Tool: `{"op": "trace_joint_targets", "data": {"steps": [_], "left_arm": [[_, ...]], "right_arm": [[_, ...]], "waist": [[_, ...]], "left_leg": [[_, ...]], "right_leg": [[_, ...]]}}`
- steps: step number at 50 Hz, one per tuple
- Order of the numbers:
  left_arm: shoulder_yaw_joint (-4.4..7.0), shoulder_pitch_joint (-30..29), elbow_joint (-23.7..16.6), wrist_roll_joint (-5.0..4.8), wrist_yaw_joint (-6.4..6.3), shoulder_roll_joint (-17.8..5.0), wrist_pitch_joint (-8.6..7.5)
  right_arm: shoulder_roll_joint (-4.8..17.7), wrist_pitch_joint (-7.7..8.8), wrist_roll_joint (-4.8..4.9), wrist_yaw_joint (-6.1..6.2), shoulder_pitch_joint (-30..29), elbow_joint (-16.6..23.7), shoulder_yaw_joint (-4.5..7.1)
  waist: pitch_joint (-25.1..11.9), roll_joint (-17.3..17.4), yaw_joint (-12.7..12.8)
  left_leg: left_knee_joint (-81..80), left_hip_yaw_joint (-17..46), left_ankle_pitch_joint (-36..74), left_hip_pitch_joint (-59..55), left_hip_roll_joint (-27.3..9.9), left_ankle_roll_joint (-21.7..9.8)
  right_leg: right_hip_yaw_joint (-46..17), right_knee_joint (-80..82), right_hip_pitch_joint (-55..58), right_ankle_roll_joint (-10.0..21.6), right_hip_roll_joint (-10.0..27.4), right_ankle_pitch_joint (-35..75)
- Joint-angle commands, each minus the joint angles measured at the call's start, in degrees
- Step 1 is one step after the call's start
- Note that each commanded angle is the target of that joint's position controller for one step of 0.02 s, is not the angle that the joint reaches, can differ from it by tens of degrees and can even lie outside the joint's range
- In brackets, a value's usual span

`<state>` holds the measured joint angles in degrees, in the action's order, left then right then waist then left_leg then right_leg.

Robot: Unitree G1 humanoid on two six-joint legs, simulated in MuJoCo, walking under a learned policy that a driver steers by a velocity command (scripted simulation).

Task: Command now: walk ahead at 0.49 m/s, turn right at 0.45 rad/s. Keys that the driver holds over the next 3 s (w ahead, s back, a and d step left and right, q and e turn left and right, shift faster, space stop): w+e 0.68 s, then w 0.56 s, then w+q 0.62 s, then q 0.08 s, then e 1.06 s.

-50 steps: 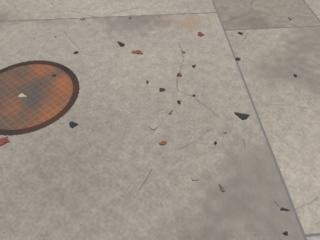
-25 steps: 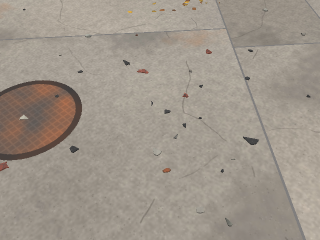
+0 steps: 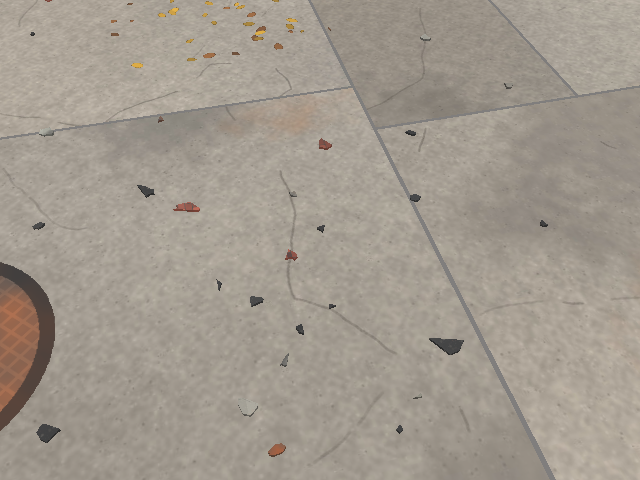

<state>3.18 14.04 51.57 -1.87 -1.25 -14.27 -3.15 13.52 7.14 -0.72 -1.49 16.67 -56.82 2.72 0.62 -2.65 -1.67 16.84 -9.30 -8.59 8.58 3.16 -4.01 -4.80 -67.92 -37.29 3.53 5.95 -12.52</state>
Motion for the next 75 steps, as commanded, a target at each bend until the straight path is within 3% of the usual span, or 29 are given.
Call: {"op": "trace_joint_targets", "data": {"steps": [1, 11, 14, 16, 17, 18, 19, 20, 21, 23, 27, 34, 39, 41, 42, 43, 44, 45, 47, 51, 59, 64, 66, 68, 69, 70, 71, 72, 75], "left_arm": [[0.7, 3.33, -2.73, 0.54, 0.07, -1.5, 0.56], [-0.31, -14.93, -11.59, 0.54, 4.13, -0.31, -0.48], [0.97, -11.17, -12.99, 0.46, 4.84, -2.94, -0.21], [4.56, 5.91, -8.95, 0.22, 4.19, -9.23, -0.09], [6.48, 12.82, -7.67, 0.17, 2.74, -16.0, 0.41], [6.32, 10.58, -9.83, 0.81, 3.04, -18.77, -0.43], [4.82, 11.94, -9.56, 1.28, 3.43, -13.06, -0.95], [4.05, 9.29, -9.52, 1.37, 3.31, -10.33, -1.39], [3.4, 4.24, -10.77, 1.02, 3.33, -8.45, -1.53], [2.4, -1.1, -12.7, 1.6, 3.05, -5.76, -1.57], [3.08, 1.56, -12.44, 0.98, 1.7, -8.67, -2.04], [3.43, 7.12, -11.25, 0.5, 0.59, -9.76, -1.27], [3.13, 7.99, -9.9, 0.85, -0.03, -8.75, -0.64], [2.59, 6.52, -10.42, 1.21, 0.17, -7.58, -0.25], [1.6, 5.87, -11.56, 1.94, 0.39, -5.68, -0.26], [0.59, 14.87, -11.32, 0.57, 0.54, -2.1, -1.02], [0.54, 16.08, -10.37, -0.35, 0.49, -4.54, -1.59], [1.47, 9.43, -11.15, -0.77, 0.6, -8.62, -1.74], [1.32, 0.94, -13.48, 1.26, 0.69, -7.91, -1.91], [0.98, 2.89, -13.18, 1.48, 0.86, -4.56, -1.25], [-0.14, -11.19, -17.12, 1.2, 1.67, -2.16, -1.95], [0.0, -18.22, -20.14, 0.6, 3.31, -2.93, -2.84], [0.73, -15.2, -19.76, 0.73, 3.55, -4.67, -3.44], [3.02, -0.87, -15.92, 1.58, 2.66, -9.36, -3.72], [4.32, 10.66, -14.47, 2.63, 1.73, -14.37, -3.39], [4.36, 11.5, -13.58, 2.83, 2.16, -15.78, -2.8], [3.07, 10.83, -13.81, 2.39, 2.08, -9.95, -2.65], [2.25, 7.27, -13.76, 1.86, 1.95, -7.91, -2.72], [1.36, -1.05, -13.04, 2.44, 2.49, -4.89, -3.47]], "right_arm": [[5.95, 1.02, -0.39, 0.99, -3.97, 3.04, 0.91], [10.57, -2.04, 1.21, 2.58, 4.41, 1.61, 1.88], [12.52, -3.14, 1.57, 2.71, 1.89, 2.83, 2.56], [12.16, -3.88, 1.55, 3.03, 0.08, 4.17, 2.33], [8.4, -3.1, -0.32, 2.79, 1.47, 6.37, 0.99], [2.8, -0.46, 0.42, 1.74, 4.71, 9.41, -0.84], [9.02, 1.76, 2.76, 1.07, -3.71, 10.75, 0.63], [9.2, 2.55, 3.74, 0.9, -6.79, 12.16, 0.74], [8.63, 2.51, 2.6, 1.4, -6.61, 11.43, 0.7], [9.06, 0.86, 1.34, 1.55, -4.51, 11.08, 1.58], [6.75, -1.14, -0.21, 1.84, -8.0, 13.56, 1.5], [5.59, -0.21, 0.89, 0.98, -21.48, 18.18, 0.72], [8.18, 1.23, 0.84, -0.3, -19.46, 18.45, 1.48], [10.29, 1.66, 0.3, 0.09, -10.72, 16.16, 2.73], [12.83, 1.73, -0.38, 0.37, -1.73, 15.08, 3.42], [17.6, 1.07, -0.85, 0.31, 6.64, 12.86, 4.93], [13.51, 0.84, 1.09, -0.29, 7.98, 11.61, 4.05], [9.77, 0.59, 1.71, -0.18, 4.09, 12.51, 3.0], [7.3, -0.27, 0.69, -0.13, -2.46, 13.6, 1.82], [7.17, 0.24, 0.68, -0.12, -2.01, 12.31, 1.45], [10.16, -1.22, 1.83, 0.93, 4.75, 9.15, 1.69], [10.87, -2.72, 2.13, 1.15, 8.55, 7.15, 1.6], [12.28, -3.36, 2.23, 1.53, 7.51, 7.09, 2.01], [11.58, -3.38, 1.99, 1.65, 5.29, 8.06, 1.61], [7.47, -2.93, 0.35, 1.64, 4.21, 10.38, 0.14], [2.42, -1.88, 1.88, 1.4, 12.38, 10.58, -1.25], [9.09, -1.63, 3.22, 1.45, 8.94, 9.64, 0.46], [10.71, -1.66, 3.61, 1.45, 4.2, 11.11, 1.21], [7.84, -3.36, 2.46, 1.58, 2.49, 11.42, 1.61]], "waist": [[2.9, 5.24, 3.28], [5.82, 4.09, -3.1], [1.9, 7.31, 0.78], [-7.6, 5.98, 9.78], [-12.66, -5.62, 10.09], [-21.91, -14.23, 4.8], [-19.83, -5.31, 9.0], [-12.56, -4.16, 7.64], [-8.58, 2.51, 4.53], [-5.79, 1.65, 0.64], [-3.04, 1.91, 0.31], [-0.3, -2.83, 5.42], [-0.48, -4.79, 4.31], [-4.88, -4.62, -0.07], [-12.7, -0.7, -3.98], [-20.71, 16.28, -2.23], [-19.78, 19.3, -2.65], [-10.48, 11.91, -3.43], [-1.76, 4.28, -0.99], [-1.85, 7.97, 1.74], [0.55, 6.9, -2.72], [3.12, 7.23, -4.11], [1.8, 8.26, -1.3], [-7.57, 7.08, 6.18], [-17.58, -0.8, 10.38], [-24.51, -16.02, 6.23], [-19.17, -8.53, 8.21], [-11.35, -5.81, 7.48], [-3.15, -3.32, 2.08]], "left_leg": [[-12.09, 9.12, 5.96, 4.64, -17.64, -8.3], [-6.4, 0.33, 11.24, -12.48, -20.51, -5.14], [4.28, -2.73, 36.05, -13.99, -20.79, -3.07], [28.43, -5.49, 43.49, -5.86, -16.76, 0.23], [48.69, -5.33, 11.15, 11.9, -12.69, 3.01], [65.58, 6.66, -24.74, 32.24, -0.72, 5.07], [67.62, 14.77, -21.47, 38.69, -3.75, 3.18], [64.43, 13.93, -16.11, 41.21, -6.09, 1.61], [59.6, 13.98, -11.72, 37.31, -8.88, 1.58], [52.66, 14.27, -8.21, 29.09, -11.5, 2.47], [41.62, 12.33, -1.61, 28.98, -9.86, 6.17], [15.68, 11.82, 14.4, 24.33, -4.42, 6.14], [11.21, 12.19, 8.19, 21.0, -4.49, 2.68], [8.54, 9.96, 6.83, 8.45, -3.29, -0.22], [10.6, 17.31, 7.89, -6.26, -10.71, -3.85], [7.81, 41.9, -1.03, -28.23, -22.82, -13.9], [0.42, 55.97, -14.71, -29.66, -26.31, -15.1], [-0.71, 48.95, -18.78, -22.14, -24.44, -12.25], [-3.07, 35.34, -8.69, -6.56, -19.46, -9.69], [-6.74, 24.85, 6.01, 0.24, -15.06, -9.53], [-7.81, 15.39, 12.45, -2.72, -13.21, -7.21], [-4.08, 18.36, 13.02, -8.2, -16.65, -6.78], [-0.16, 19.64, 18.4, -9.17, -17.24, -5.79], [15.6, 16.15, 26.95, -2.45, -12.43, -2.97], [34.85, 13.05, 8.56, 10.63, -7.68, -0.44], [50.77, 13.49, -25.03, 29.76, -1.12, 1.84], [56.79, 17.78, -23.46, 34.81, -4.06, 1.88], [57.03, 16.67, -17.86, 36.66, -6.08, 1.8], [51.7, 15.78, -8.36, 29.21, -10.71, 2.86]], "right_leg": [[-3.39, 3.25, -3.23, -0.88, 2.84, 7.32], [6.33, 28.17, -7.13, 0.33, 0.78, 9.88], [11.37, 29.96, 3.18, 3.36, -4.21, 1.15], [12.09, 35.4, 27.93, 7.34, -9.99, 4.44], [-7.94, 36.53, 44.9, 11.51, 2.96, 6.81], [-42.61, 48.46, 60.06, 23.3, 14.76, -3.91], [-40.14, 52.52, 59.49, 19.52, 13.58, -3.02], [-30.39, 51.36, 53.17, 16.77, 11.5, 2.25], [-22.75, 51.23, 43.67, 14.59, 8.77, 8.7], [-15.45, 53.3, 31.93, 12.81, 5.04, 15.52], [-10.41, 55.58, 25.95, 13.38, 2.52, 22.44], [-10.8, 53.58, 25.56, 9.14, 0.34, 10.66], [-15.52, 47.38, 33.69, 7.82, 4.54, 13.38], [-13.35, 37.66, 33.6, 5.74, 0.68, 25.75], [-10.12, 23.35, 26.83, 3.72, -2.64, 20.24], [-4.25, 1.77, 5.15, -1.29, -11.54, -2.28], [-7.21, -6.95, -5.04, -1.43, -11.21, -19.74], [-7.87, -9.97, -8.85, -1.0, -8.18, -15.7], [-3.07, -4.15, -6.04, -0.78, -3.13, -7.75], [0.06, 4.86, -0.23, -1.59, 0.02, -2.93], [3.67, 29.87, 0.14, -3.2, -1.2, 15.72], [4.25, 37.16, 1.25, -1.84, -3.29, 11.35], [4.46, 40.17, 7.26, -0.63, -4.71, 7.86], [4.1, 41.72, 30.42, 2.53, -4.12, 10.89], [-9.04, 39.37, 48.77, 6.51, 8.93, 13.63], [-31.89, 45.12, 62.26, 13.81, 19.91, 2.93], [-31.22, 48.06, 57.24, 11.69, 17.81, -3.55], [-22.27, 49.51, 49.66, 9.53, 15.84, -1.52], [-8.15, 56.27, 32.16, 7.59, 10.0, 6.57]]}}
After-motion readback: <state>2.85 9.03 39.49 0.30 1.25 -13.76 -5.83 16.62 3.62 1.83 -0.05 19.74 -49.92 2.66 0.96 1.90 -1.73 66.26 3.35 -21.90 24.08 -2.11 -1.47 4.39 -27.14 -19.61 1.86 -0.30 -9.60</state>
